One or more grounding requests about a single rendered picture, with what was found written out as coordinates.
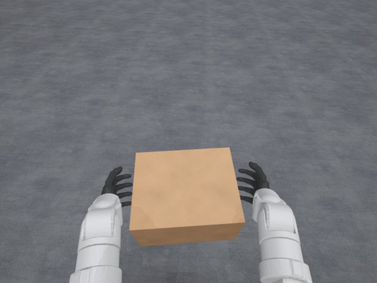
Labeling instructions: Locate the left robot forearm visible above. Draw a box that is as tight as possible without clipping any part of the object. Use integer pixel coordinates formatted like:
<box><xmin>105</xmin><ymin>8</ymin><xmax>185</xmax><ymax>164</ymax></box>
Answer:
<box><xmin>69</xmin><ymin>193</ymin><xmax>123</xmax><ymax>283</ymax></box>

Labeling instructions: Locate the right robot forearm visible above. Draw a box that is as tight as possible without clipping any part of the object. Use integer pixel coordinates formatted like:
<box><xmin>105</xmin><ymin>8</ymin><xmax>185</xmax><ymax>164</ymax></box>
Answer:
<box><xmin>252</xmin><ymin>188</ymin><xmax>313</xmax><ymax>283</ymax></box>

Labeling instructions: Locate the carton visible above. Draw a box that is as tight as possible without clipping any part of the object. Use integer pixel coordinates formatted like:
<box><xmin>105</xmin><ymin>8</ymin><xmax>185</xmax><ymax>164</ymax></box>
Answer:
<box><xmin>129</xmin><ymin>147</ymin><xmax>245</xmax><ymax>246</ymax></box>

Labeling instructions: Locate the robot left hand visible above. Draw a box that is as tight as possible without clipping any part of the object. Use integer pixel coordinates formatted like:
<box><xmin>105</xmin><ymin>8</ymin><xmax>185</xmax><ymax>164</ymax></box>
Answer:
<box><xmin>101</xmin><ymin>166</ymin><xmax>133</xmax><ymax>207</ymax></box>

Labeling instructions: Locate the robot right hand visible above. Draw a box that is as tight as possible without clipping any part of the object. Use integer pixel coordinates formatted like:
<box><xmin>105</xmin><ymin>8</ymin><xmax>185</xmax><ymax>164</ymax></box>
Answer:
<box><xmin>236</xmin><ymin>162</ymin><xmax>270</xmax><ymax>204</ymax></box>

